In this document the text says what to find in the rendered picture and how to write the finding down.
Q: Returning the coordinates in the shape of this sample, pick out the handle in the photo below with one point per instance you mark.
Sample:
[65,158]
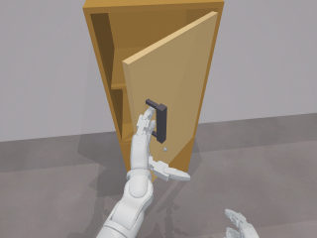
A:
[161,119]

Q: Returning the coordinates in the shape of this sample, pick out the cupboard door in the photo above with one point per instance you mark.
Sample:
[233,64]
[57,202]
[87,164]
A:
[171,72]

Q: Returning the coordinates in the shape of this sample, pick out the robot left hand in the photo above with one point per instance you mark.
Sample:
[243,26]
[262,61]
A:
[140,151]

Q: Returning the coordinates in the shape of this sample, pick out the robot right hand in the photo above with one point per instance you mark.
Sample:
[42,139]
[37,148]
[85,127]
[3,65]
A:
[246,230]

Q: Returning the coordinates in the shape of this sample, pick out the robot left forearm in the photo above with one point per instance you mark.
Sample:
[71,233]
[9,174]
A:
[128,214]

